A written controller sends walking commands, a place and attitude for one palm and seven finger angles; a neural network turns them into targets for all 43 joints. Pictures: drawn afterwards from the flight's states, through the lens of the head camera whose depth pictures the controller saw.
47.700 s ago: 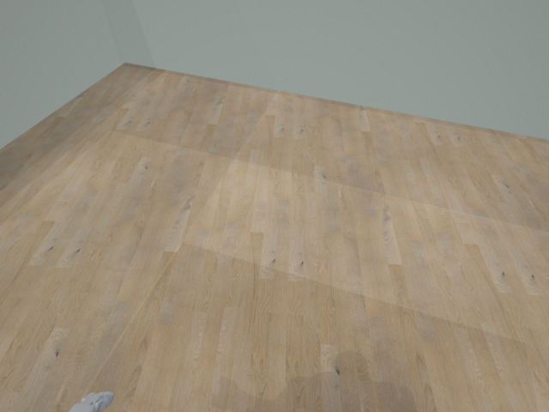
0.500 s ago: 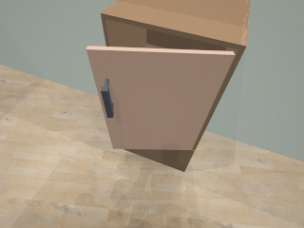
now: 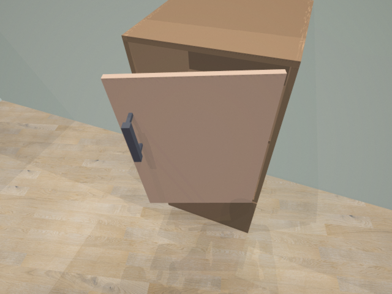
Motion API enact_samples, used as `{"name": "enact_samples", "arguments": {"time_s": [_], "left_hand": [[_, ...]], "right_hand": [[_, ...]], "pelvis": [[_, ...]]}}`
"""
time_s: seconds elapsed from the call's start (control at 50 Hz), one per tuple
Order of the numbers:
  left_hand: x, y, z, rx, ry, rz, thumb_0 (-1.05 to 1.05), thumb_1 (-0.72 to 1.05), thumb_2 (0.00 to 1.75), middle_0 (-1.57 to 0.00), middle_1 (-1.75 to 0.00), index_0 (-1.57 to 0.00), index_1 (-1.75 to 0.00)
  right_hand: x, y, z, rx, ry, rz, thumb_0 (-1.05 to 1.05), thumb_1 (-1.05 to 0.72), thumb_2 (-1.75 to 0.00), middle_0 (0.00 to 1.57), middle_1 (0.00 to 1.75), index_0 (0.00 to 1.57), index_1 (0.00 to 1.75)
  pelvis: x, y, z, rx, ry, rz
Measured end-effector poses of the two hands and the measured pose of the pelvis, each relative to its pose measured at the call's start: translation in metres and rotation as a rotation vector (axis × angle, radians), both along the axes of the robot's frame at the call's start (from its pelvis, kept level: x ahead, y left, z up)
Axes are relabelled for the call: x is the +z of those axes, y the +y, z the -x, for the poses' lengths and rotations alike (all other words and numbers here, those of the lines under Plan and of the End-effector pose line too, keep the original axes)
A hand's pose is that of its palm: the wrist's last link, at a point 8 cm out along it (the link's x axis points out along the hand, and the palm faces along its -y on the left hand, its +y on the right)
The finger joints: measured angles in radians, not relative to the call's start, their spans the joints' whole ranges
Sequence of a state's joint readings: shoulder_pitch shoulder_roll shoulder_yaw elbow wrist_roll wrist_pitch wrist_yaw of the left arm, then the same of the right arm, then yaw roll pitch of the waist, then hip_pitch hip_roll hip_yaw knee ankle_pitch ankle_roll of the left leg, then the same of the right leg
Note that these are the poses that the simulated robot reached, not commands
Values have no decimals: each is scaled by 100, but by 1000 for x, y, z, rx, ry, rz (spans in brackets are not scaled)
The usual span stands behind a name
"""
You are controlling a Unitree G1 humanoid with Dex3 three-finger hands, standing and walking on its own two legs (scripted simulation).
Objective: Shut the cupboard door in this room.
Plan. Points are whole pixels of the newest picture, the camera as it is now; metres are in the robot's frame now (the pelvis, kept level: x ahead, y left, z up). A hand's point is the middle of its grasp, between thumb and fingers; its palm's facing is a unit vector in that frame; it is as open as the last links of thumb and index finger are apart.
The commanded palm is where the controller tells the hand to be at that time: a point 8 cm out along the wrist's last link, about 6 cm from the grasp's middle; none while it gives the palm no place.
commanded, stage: look again from close up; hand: left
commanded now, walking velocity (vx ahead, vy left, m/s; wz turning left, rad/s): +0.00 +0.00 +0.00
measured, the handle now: (134, 137) +0.50 +0.20 +0.01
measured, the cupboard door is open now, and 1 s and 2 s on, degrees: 21 21 21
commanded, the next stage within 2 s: shuffle to correct the standing spot in 0.04 s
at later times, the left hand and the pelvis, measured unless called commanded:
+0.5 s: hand out of the picture +0.01 +0.19 -0.18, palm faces +0.01 -0.98 -0.18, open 7.3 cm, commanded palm none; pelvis +0.04 +0.01 -0.01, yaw -1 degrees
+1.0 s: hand out of the picture +0.10 +0.19 -0.18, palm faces +0.06 -0.97 -0.22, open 7.3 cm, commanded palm none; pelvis +0.05 +0.00 -0.01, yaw -1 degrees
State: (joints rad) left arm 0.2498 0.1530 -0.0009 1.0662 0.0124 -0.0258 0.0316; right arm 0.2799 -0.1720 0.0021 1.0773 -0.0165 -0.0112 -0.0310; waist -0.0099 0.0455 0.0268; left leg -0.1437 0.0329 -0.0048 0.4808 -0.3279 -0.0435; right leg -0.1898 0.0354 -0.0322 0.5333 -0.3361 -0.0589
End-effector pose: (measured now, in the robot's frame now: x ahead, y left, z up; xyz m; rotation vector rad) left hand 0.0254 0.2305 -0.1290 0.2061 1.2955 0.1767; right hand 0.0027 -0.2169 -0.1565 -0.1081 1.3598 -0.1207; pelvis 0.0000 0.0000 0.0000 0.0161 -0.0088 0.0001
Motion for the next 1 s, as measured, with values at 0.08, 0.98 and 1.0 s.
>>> {"name": "enact_samples", "arguments": {"time_s": [0.08, 0.98, 1.0], "left_hand": [[-3, -3, 19, 20, 51, 16, 0, 92, 89, -20, -30, -20, -30], [-20, 4, -68, 42, -8, 38, 0, 93, 89, -20, -30, -20, -30], [-19, 4, -64, 42, -9, 33, 0, 93, 89, -20, -30, -20, -30]], "right_hand": [[4, -4, 1, 8, 18, 15, 1, -92, -90, 20, 29, 20, 30], [15, -5, -118, 28, -122, 71, 1, -92, -90, 20, 29, 20, 30], [14, -4, -122, 33, -134, 64, 1, -92, -90, 20, 29, 20, 30]], "pelvis": [[1, -2, 0, 1, 2, 2], [-6, 3, -55, -10, -16, -16], [-6, 3, -54, -13, -14, -9]]}}
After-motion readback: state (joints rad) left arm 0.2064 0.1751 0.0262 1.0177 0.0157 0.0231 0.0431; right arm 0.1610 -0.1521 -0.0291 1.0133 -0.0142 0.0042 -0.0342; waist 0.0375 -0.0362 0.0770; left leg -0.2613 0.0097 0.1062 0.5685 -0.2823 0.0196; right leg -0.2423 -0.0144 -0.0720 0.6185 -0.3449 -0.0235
